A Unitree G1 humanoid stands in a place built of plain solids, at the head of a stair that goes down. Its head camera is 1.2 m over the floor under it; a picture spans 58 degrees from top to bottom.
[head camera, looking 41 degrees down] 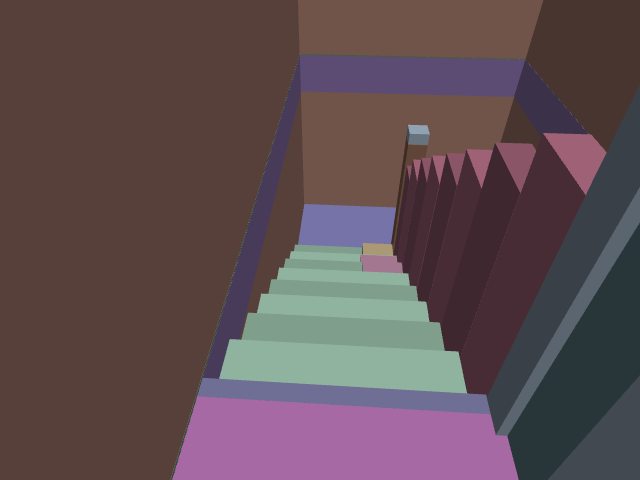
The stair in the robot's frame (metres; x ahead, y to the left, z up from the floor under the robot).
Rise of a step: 0.17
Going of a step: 0.27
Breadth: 0.86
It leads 4 degrees to the right of straight ahead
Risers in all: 9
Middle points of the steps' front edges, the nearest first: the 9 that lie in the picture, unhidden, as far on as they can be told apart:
0.70 -0.07 0.00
0.97 -0.09 -0.17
1.24 -0.10 -0.34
1.51 -0.12 -0.51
1.78 -0.14 -0.68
2.04 -0.15 -0.85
2.31 -0.17 -1.01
2.58 -0.19 -1.18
2.85 -0.21 -1.35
